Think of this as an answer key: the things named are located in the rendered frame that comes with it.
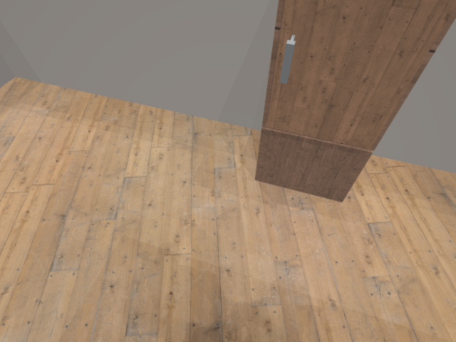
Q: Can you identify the handle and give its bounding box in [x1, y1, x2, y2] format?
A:
[280, 35, 296, 84]

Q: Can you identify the cupboard door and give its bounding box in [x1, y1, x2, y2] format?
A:
[266, 0, 456, 149]

